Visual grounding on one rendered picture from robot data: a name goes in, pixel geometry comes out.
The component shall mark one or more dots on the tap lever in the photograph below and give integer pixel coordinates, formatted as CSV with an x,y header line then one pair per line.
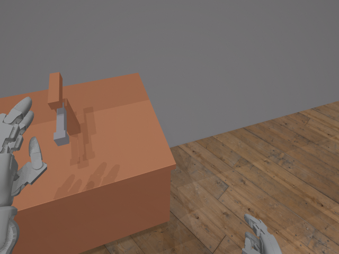
x,y
60,136

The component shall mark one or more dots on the robot left hand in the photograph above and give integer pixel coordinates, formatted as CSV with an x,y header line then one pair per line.
x,y
12,126

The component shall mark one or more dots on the robot left forearm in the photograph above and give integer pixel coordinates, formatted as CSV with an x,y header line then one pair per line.
x,y
9,229

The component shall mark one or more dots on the counter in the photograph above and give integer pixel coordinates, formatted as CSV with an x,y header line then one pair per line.
x,y
112,180

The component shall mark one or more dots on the robot right hand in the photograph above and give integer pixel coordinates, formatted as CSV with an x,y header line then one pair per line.
x,y
267,244

